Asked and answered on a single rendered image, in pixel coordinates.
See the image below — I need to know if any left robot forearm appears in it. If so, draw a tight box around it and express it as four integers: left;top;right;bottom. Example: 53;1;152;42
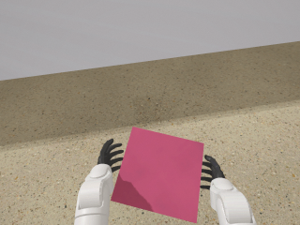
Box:
74;163;114;225

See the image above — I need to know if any robot left hand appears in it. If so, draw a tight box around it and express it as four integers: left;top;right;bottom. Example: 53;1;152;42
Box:
97;139;124;173

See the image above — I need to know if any right robot forearm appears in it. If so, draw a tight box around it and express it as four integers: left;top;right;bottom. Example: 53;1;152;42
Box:
210;177;257;225

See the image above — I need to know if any robot right hand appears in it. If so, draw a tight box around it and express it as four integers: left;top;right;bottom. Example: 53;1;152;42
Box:
200;155;225;190

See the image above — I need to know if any carton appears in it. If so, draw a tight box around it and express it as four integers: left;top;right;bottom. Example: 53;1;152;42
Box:
111;127;204;223

